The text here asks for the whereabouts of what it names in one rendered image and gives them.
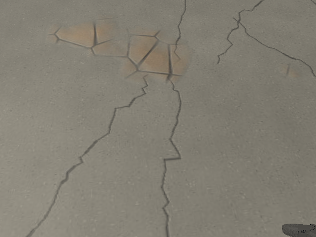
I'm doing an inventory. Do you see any right robot hand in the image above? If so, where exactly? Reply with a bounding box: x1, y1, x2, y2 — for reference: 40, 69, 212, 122
281, 223, 316, 237

